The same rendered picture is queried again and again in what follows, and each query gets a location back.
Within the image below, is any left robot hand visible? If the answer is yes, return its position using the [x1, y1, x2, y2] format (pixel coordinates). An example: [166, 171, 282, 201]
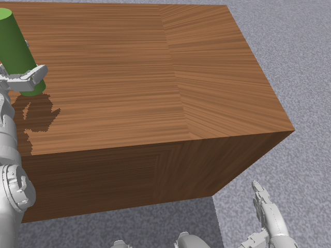
[0, 40, 48, 93]

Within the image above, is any right robot hand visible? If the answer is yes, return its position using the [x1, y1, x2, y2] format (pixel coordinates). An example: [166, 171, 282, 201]
[237, 180, 290, 248]

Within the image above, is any right robot arm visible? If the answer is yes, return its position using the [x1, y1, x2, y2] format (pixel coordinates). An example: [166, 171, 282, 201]
[268, 236, 299, 248]

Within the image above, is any can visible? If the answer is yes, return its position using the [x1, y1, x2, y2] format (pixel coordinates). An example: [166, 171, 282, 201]
[0, 8, 46, 96]

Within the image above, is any left robot arm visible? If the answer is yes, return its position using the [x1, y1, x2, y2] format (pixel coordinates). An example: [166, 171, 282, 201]
[0, 86, 36, 248]

